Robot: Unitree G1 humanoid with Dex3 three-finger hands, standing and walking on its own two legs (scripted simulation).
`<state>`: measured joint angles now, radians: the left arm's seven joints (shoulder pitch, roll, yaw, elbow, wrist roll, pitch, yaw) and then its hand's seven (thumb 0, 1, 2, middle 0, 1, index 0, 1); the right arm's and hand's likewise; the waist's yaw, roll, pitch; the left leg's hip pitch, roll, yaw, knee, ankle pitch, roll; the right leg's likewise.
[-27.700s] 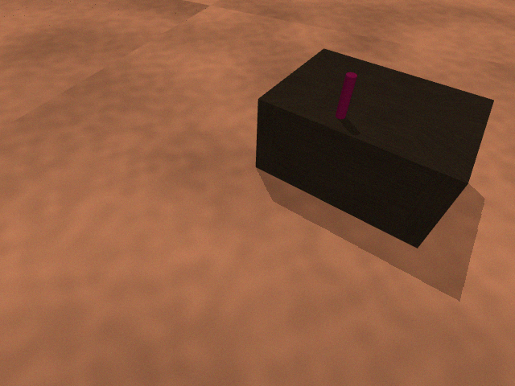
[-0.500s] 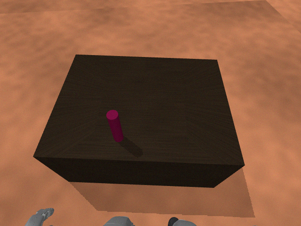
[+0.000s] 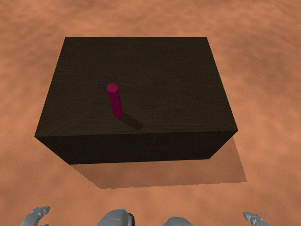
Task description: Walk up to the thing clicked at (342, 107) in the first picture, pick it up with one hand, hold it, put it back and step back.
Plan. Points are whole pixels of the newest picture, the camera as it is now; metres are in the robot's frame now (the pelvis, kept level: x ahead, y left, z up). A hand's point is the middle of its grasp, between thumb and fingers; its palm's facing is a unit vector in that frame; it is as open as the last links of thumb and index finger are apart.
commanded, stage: step back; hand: left
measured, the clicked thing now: (115, 102) +0.59 +0.17 -0.21
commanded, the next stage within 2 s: none
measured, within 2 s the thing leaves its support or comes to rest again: neither
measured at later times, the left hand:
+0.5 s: hand out of the picture -0.01 +0.27 -0.15, palm faces +0.01 -0.94 -0.35, open 7.4 cm
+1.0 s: hand out of the picture -0.22 +0.21 -0.12, palm faces -0.05 -0.90 -0.43, open 7.4 cm
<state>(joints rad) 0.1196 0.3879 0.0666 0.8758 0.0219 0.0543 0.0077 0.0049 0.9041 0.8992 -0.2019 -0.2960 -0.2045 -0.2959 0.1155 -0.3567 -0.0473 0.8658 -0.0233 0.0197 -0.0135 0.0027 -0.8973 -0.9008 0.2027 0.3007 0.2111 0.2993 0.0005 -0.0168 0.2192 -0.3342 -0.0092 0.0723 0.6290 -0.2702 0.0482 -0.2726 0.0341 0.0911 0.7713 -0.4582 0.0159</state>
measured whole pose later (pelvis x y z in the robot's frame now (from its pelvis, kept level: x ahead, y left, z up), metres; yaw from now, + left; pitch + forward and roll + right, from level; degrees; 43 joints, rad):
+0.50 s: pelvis -0.13 +0.00 +0.01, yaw +2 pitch -3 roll -1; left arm 0.12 0.39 0.07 0.79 0.03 0.08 0.01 0.00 0.90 0.90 -0.20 -0.30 -0.20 -0.30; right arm 0.16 -0.35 -0.04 0.88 -0.04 0.02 0.00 0.00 -0.90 -0.90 0.20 0.30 0.21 0.30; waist 0.00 -0.05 0.19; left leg -0.24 -0.02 -0.04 0.60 -0.30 0.03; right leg -0.45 0.11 0.13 1.04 -0.50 0.00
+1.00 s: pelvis -0.30 -0.06 +0.01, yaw -2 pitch -1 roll +3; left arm 0.23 0.35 0.07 0.83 0.05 0.07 -0.02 0.01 0.90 0.90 -0.21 -0.30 -0.21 -0.30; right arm 0.19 -0.42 -0.05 0.85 -0.01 0.04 -0.03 0.00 -0.90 -0.90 0.20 0.30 0.21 0.30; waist 0.03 0.03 0.12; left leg -0.49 -0.12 -0.13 1.14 -0.45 -0.01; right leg -0.29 -0.02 0.04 0.61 -0.29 -0.02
